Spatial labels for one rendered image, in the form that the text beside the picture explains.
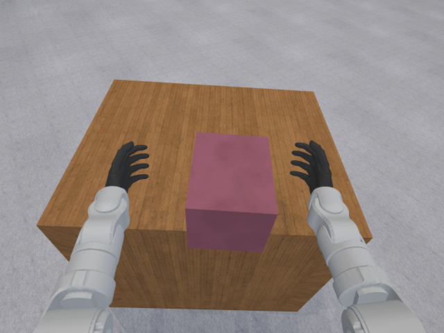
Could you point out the left robot forearm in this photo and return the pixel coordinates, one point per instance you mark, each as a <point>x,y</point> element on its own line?
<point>89,278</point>

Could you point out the pedestal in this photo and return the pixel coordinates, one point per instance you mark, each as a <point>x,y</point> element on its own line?
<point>156,268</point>

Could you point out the robot right upper arm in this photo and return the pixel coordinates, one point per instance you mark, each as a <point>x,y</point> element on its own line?
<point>391,316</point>

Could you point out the carton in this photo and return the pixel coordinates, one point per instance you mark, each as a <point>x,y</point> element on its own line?
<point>231,203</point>

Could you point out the robot left upper arm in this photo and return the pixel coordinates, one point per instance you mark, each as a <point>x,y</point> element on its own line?
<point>76,320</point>

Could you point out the robot left hand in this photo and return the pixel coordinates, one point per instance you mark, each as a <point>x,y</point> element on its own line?
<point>120,172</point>

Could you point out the robot right hand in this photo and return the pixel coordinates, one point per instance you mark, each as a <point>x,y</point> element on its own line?
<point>318,167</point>

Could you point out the right robot forearm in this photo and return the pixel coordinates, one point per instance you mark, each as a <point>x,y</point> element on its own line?
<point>357,277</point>

